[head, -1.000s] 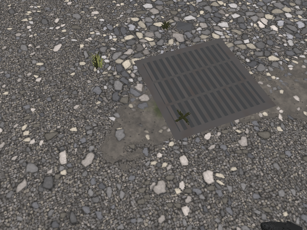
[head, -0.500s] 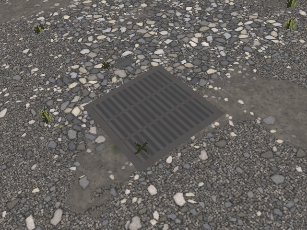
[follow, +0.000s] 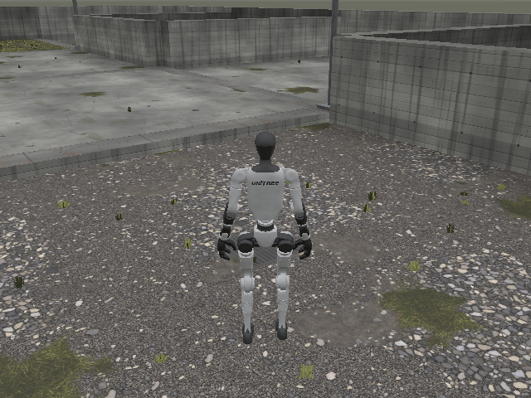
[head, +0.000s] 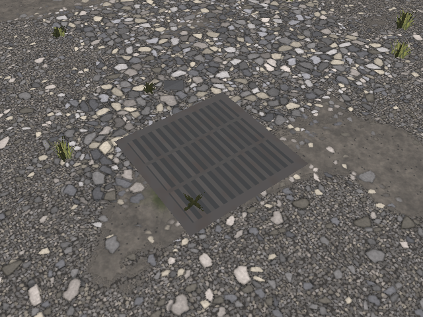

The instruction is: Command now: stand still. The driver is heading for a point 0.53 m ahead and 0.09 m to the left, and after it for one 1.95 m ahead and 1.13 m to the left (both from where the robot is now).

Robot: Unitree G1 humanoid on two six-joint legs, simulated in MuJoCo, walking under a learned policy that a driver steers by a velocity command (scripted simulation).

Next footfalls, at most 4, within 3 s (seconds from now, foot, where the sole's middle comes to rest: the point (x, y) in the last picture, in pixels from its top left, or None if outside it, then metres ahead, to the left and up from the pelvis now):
0.94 left None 0.42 0.07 -0.78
1.48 right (244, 254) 0.75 -0.08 -0.78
2.00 left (163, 216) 0.91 0.22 -0.78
2.56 right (145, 148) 1.27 0.33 -0.78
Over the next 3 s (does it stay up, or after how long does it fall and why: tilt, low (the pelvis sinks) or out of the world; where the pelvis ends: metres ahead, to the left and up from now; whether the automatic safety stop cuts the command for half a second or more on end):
stays up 1.22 0.44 0.00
